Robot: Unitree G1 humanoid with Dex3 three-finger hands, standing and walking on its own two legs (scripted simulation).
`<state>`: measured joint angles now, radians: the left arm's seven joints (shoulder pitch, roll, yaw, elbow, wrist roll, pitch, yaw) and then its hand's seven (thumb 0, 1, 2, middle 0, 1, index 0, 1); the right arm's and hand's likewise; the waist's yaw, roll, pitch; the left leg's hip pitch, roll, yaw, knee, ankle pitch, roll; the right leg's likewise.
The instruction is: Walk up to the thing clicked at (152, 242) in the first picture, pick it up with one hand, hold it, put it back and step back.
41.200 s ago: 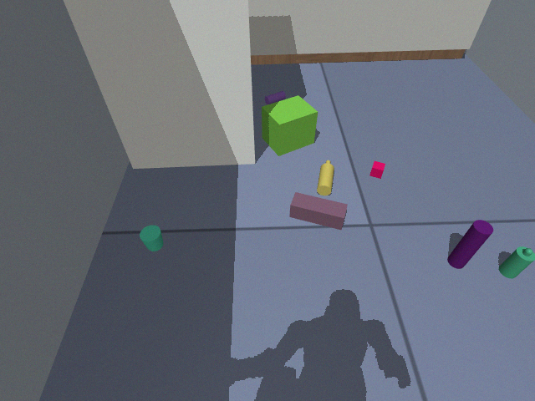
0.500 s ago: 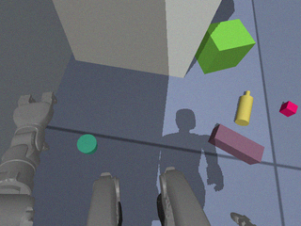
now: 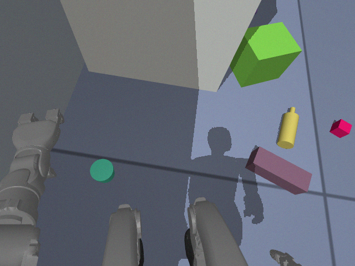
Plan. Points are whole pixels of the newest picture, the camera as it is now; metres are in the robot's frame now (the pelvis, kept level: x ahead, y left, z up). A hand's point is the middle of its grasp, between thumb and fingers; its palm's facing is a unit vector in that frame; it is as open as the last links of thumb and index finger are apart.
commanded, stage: go down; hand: left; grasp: from above
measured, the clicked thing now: (104, 172) +0.45 +0.23 -0.51
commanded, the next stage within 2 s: withdraw in 0.08 s
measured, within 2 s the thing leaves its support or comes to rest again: neither
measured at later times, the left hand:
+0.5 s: hand (53, 155) +0.41 +0.29 -0.15, palm faces -0.45 -0.03 -0.89, open 14.4 cm
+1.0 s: hand (53, 152) +0.42 +0.28 -0.13, palm faces -0.42 -0.04 -0.91, open 14.4 cm
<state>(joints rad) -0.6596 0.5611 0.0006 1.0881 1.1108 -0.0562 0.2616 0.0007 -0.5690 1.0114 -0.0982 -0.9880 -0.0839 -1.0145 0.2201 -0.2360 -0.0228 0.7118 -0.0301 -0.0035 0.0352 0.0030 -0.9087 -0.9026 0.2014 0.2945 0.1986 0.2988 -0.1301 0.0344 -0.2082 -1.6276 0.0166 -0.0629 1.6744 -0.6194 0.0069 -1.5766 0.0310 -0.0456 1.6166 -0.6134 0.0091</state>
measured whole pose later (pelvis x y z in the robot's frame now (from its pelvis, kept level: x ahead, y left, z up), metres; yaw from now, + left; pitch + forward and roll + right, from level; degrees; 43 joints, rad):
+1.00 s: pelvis +0.00 +0.00 -0.02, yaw +0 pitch +33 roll -5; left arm -0.66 0.57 -0.01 1.05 1.11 -0.07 0.22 0.00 -0.58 0.96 -0.10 -1.00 -0.09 -1.02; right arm 0.24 -0.25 -0.02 0.71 -0.02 0.00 0.04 0.00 -0.91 -0.90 0.20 0.29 0.20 0.30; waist -0.14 0.04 -0.21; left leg -1.69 0.01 -0.06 1.75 -0.63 0.01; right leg -1.64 0.03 -0.05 1.68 -0.63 0.02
